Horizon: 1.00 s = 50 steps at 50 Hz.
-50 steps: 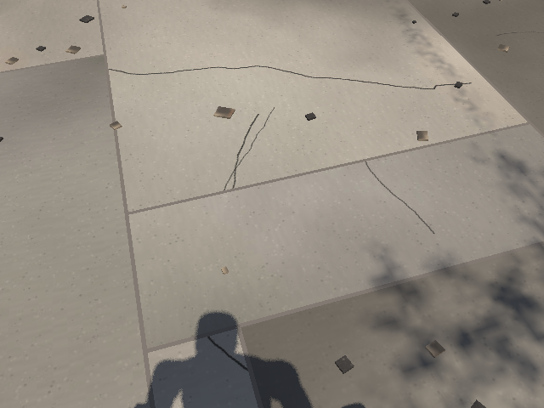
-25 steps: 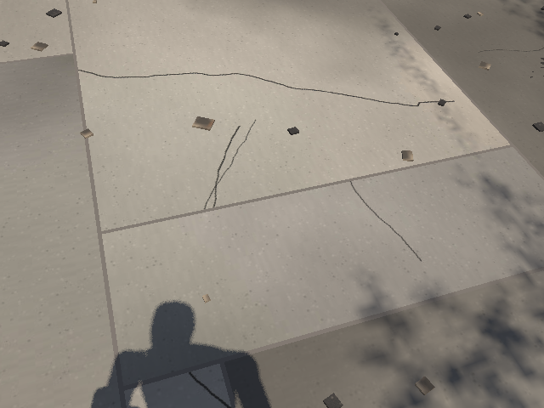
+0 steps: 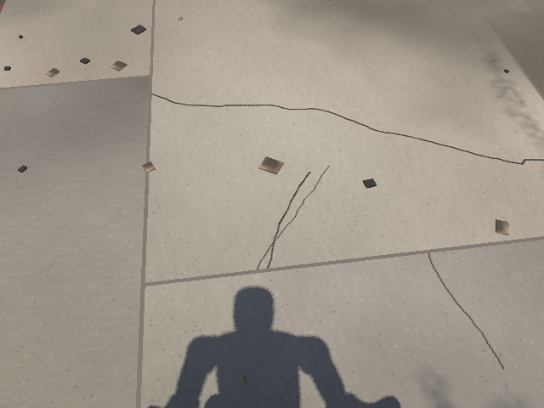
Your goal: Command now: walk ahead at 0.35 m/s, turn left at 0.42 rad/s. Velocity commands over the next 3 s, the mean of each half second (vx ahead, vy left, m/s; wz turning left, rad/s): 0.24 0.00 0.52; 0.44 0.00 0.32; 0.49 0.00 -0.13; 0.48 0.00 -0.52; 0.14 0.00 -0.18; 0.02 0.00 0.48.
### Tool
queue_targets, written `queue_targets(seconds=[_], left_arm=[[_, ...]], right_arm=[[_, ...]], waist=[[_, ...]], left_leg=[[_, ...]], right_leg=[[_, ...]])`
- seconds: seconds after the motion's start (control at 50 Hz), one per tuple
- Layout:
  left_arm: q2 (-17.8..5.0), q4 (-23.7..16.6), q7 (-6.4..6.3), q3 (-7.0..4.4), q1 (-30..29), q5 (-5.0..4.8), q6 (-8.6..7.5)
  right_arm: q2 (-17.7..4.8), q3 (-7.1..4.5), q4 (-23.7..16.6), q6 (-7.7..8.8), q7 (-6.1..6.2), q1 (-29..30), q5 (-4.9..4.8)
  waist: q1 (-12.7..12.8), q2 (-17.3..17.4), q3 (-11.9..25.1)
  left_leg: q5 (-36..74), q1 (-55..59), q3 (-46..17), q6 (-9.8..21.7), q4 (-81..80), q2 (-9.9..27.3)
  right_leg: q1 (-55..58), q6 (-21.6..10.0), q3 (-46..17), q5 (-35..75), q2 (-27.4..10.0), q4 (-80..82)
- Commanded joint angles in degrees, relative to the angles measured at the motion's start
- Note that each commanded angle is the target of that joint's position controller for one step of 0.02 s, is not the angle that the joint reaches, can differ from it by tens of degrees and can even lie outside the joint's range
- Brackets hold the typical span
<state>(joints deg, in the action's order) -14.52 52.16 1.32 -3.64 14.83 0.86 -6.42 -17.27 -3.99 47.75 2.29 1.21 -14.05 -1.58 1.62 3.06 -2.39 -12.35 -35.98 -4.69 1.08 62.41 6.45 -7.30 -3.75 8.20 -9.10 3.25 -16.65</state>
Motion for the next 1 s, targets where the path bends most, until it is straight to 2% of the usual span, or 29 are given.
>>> queue_targets(seconds=[0.02,0.08,0.14,0.2,0.22,0.24,0.26,0.28,0.3,0.32,0.34,0.36,0.38,0.4,0.42,0.5,0.58,0.64,0.7,0.72,0.74,0.76,0.78,0.8,0.82,0.86,0.88,0.96,1.0], left_arm=[[-7.1,-4.0,-0.98,-1.11,-7.3,0.43,-1.12],[-9.1,-3.7,-2.38,-1.28,-5.5,-0.06,0.14],[-11.0,-2.9,-3.08,-1.74,-3.3,-1.11,2.05],[-12.4,-3.5,-3.74,-2.44,-4.3,-2.39,4.09],[-12.3,-4.1,-4.02,-2.55,-4.9,-2.56,4.74],[-11.1,-4.6,-4.10,-2.15,-5.0,-2.44,5.25],[-8.6,-5.6,-3.63,-1.09,-1.8,-0.43,4.96],[-4.0,-7.5,-2.62,0.56,3.1,1.35,4.25],[-8.9,-6.5,-1.50,-0.33,1.3,-0.26,3.57],[-10.2,-8.0,-0.98,-0.81,-2.6,-1.93,3.24],[-9.4,-8.1,-1.16,-0.80,-5.0,-1.66,3.08],[-9.6,-8.4,-1.56,-1.02,-6.7,-1.12,3.26],[-9.6,-8.8,-1.59,-1.17,-7.3,-0.96,3.55],[-9.0,-8.8,-1.58,-1.08,-7.0,-0.69,3.55],[-8.2,-8.7,-1.64,-0.89,-6.7,-0.57,3.37],[-6.9,-9.6,-1.91,-0.38,-10.1,-0.53,2.60],[-7.4,-10.8,-1.34,-0.39,-13.2,-1.25,1.54],[-7.7,-10.9,-0.67,-0.38,-12.6,-1.60,0.35],[-7.6,-9.1,-0.49,-0.75,-7.0,-1.27,-0.57],[-9.0,-8.0,-0.75,-1.19,-2.3,-0.83,-0.77],[-12.2,-6.9,-1.05,-1.69,3.5,0.05,-0.67],[-17.6,-5.0,-0.36,-3.37,7.3,0.42,-0.29],[-13.7,-6.0,-0.14,-2.57,5.4,-0.93,-0.44],[-10.7,-6.5,-0.24,-1.75,4.3,-1.47,-0.37],[-9.7,-7.1,-0.29,-1.33,2.9,-1.18,-0.17],[-8.4,-7.0,-0.56,-0.58,2.1,-0.84,0.23],[-8.4,-6.7,-0.65,-0.49,2.6,-0.74,0.21],[-8.8,-4.9,-1.13,-0.34,6.3,-1.51,0.76],[-9.2,-3.9,-1.28,-0.21,8.3,-1.67,1.13]], right_arm=[[-1.7,-0.48,-3.4,-0.10,-0.24,-3.0,0.88],[0.2,0.48,-6.1,0.45,-1.96,3.7,1.26],[-0.9,0.19,-8.9,-0.02,-3.42,6.6,1.16],[-3.8,-1.04,-10.9,-0.49,-4.44,4.8,1.54],[-5.4,-1.88,-10.4,-0.36,-4.55,1.0,1.42],[-7.9,-3.21,-8.9,0.00,-4.05,-5.4,1.45],[-13.3,-4.66,-9.4,-0.12,-2.51,-8.2,1.65],[-17.4,-4.65,-11.6,-0.05,-2.10,-5.3,3.11],[-12.6,-3.81,-12.8,-0.06,-2.50,-5.7,2.37],[-9.9,-3.12,-13.2,0.07,-2.57,-2.9,1.19],[-8.1,-2.71,-12.9,-0.15,-2.36,-1.1,-0.05],[-7.0,-2.31,-13.3,-0.45,-1.97,1.0,-0.22],[-6.6,-2.05,-14.0,-0.45,-1.57,2.5,0.69],[-6.9,-2.12,-14.7,-0.31,-1.25,3.2,1.50],[-7.3,-2.34,-15.0,-0.06,-0.90,2.9,1.76],[-8.9,-3.07,-14.8,0.15,0.17,0.4,1.04],[-9.5,-3.26,-14.5,-0.45,0.21,-1.3,0.78],[-8.3,-2.68,-13.9,-0.67,-0.15,-2.7,0.86],[-5.3,-1.41,-13.2,-0.83,-0.50,-2.6,1.10],[-2.6,-0.50,-13.4,-0.68,-0.49,-2.3,1.24],[1.5,0.70,-13.9,-0.37,-0.41,-2.3,1.27],[-1.2,0.18,-17.1,0.63,-0.19,-2.0,-0.09],[-6.1,-0.88,-15.9,1.14,-0.13,-1.3,-0.19],[-7.0,-1.22,-15.1,1.27,-0.40,0.0,0.21],[-6.2,-1.11,-14.4,1.38,-0.61,0.0,0.97],[-4.6,-0.83,-14.9,1.89,-1.12,2.2,1.49],[-3.5,-0.54,-15.1,2.07,-1.26,3.1,1.38],[-0.5,0.58,-17.1,2.40,-1.48,8.9,1.21],[0.6,1.05,-18.0,2.65,-2.07,12.3,0.96]], waist=[[-3.8,-6.2,-1.5],[-0.8,-5.0,-0.5],[0.2,-5.2,1.0],[-1.9,-6.7,3.1],[-4.0,-6.5,5.0],[-7.1,-4.0,8.4],[-6.8,6.0,13.2],[-0.9,14.9,20.1],[-4.8,6.2,27.5],[-4.5,2.6,20.4],[-3.4,-2.4,14.1],[-2.4,-2.8,10.1],[-1.2,-0.6,7.9],[-0.8,1.0,7.3],[-0.8,1.7,7.3],[-2.5,2.9,7.2],[-4.0,4.4,6.2],[-4.3,5.4,6.4],[-0.8,4.6,5.7],[1.3,2.2,6.3],[2.3,-7.6,7.2],[1.4,-19.5,3.5],[1.8,-13.6,-0.2],[1.8,-11.1,-1.5],[0.9,-9.7,-0.2],[0.7,-9.5,-0.6],[0.9,-10.6,-0.4],[2.8,-9.3,0.2],[3.9,-9.5,-0.1]], left_leg=[[8.5,2.2,-0.4,-1.4,-7.7,1.2],[17.4,5.2,4.7,-1.5,-19.9,-0.5],[15.3,3.8,5.6,-0.5,-25.0,-1.4],[6.3,6.4,7.6,2.1,-27.2,-4.1],[5.4,10.9,8.5,3.5,-29.3,-6.0],[12.1,19.5,8.8,5.4,-35.1,-8.5],[38.0,33.2,-4.5,9.4,-35.1,0.7],[53.3,48.5,-31.3,23.1,-35.1,15.0],[36.4,49.5,-32.3,24.0,-38.7,14.1],[21.3,44.6,-25.8,20.8,-40.9,11.1],[6.4,37.7,-21.8,17.2,-43.7,7.8],[-3.9,31.1,-20.5,15.2,-46.5,6.1],[-8.0,25.9,-19.9,14.4,-49.0,4.2],[-8.6,23.4,-19.3,14.3,-50.4,3.0],[-7.8,22.4,-18.4,14.4,-50.8,2.3],[-8.2,21.6,-17.0,13.7,-50.2,1.1],[-11.5,20.4,-18.8,12.3,-48.8,0.7],[-13.2,20.7,-20.1,11.6,-46.8,1.6],[-17.2,16.8,-19.6,8.9,-41.4,-1.0],[-18.6,12.3,-17.0,6.7,-34.7,-3.6],[-19.5,4.0,-7.7,2.9,-17.3,-10.0],[-23.1,-11.1,-4.0,2.1,-7.3,-12.0],[-19.0,-15.5,-6.1,1.8,-0.9,-8.3],[-13.4,-16.6,-5.7,1.8,0.5,-7.1],[-9.3,-15.3,-3.8,1.5,0.4,-5.7],[-2.6,-12.4,-1.3,0.5,-2.6,-3.0],[-0.1,-11.0,0.2,-0.1,-3.8,-2.8],[7.5,-8.1,3.4,-1.7,-15.2,-2.7],[11.4,-5.1,4.4,-1.9,-21.9,-3.4]], right_leg=[[-6.5,-7.3,-3.5,25.1,-15.1,9.0],[-4.1,-6.4,1.1,30.0,-14.1,6.7],[4.1,-6.0,1.1,32.3,-17.0,2.3],[8.6,-4.1,1.2,40.0,-18.7,-6.6],[8.5,-3.0,1.7,42.1,-17.8,-13.5],[6.3,-0.6,3.2,38.5,-14.5,-24.4],[-5.8,3.4,3.8,16.0,-9.8,-40.9],[-25.9,7.2,-3.0,-31.9,2.5,-60.4],[-28.0,5.9,-14.8,-29.4,-0.3,-64.3],[-32.0,4.6,-14.4,-23.8,-2.8,-62.3],[-33.1,4.2,-13.6,-18.8,-5.3,-56.7],[-31.9,4.0,-13.5,-15.1,-7.0,-50.7],[-28.7,3.9,-13.3,-12.2,-7.2,-47.0],[-26.7,4.2,-12.5,-10.2,-6.5,-44.1],[-25.5,4.7,-12.2,-9.3,-6.1,-40.5],[-23.4,6.6,-12.4,-4.3,-4.7,-27.4],[-20.4,7.0,-12.6,-1.5,-3.2,-19.8],[-16.3,5.6,-11.7,-1.1,-3.2,-16.3],[-5.5,3.0,-10.1,-1.4,-3.6,-9.6],[1.0,1.2,-14.5,-4.9,-8.1,-7.4],[7.9,-2.8,-27.9,-15.0,-18.0,-1.1],[10.8,-10.2,-49.5,-30.0,-26.0,5.3],[9.7,-11.1,-49.4,-34.1,-25.8,5.6],[9.3,-9.2,-43.0,-29.7,-22.7,4.7],[8.7,-7.7,-37.8,-24.4,-20.2,4.7],[5.7,-6.8,-30.7,-13.4,-17.0,6.5],[4.6,-7.0,-28.1,-8.1,-16.1,7.2],[5.1,-6.6,-19.5,9.0,-13.7,7.3],[5.0,-6.1,-17.0,12.1,-13.3,7.0]])
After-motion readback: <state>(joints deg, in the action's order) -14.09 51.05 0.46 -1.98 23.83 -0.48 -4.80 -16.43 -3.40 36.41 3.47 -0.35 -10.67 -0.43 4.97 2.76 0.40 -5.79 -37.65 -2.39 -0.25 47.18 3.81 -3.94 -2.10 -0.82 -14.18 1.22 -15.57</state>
